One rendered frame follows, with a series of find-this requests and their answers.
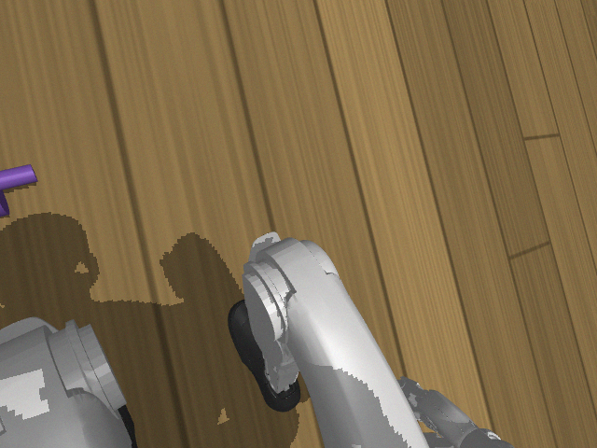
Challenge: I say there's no right robot hand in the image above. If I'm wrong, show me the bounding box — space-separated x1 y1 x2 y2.
397 376 479 448

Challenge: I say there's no bottle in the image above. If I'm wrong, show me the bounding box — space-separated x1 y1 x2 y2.
0 164 37 217

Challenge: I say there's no left robot foot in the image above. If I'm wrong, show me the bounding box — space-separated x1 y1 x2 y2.
118 405 138 448

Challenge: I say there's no right robot arm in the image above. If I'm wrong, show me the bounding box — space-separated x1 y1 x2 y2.
460 428 515 448

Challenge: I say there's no right robot foot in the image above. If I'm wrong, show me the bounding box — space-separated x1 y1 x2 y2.
228 300 300 412

